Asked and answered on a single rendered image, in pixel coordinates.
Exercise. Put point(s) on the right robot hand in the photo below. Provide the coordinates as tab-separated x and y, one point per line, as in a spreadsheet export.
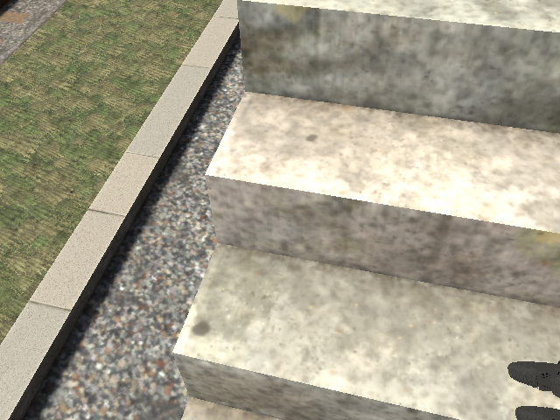
544	375

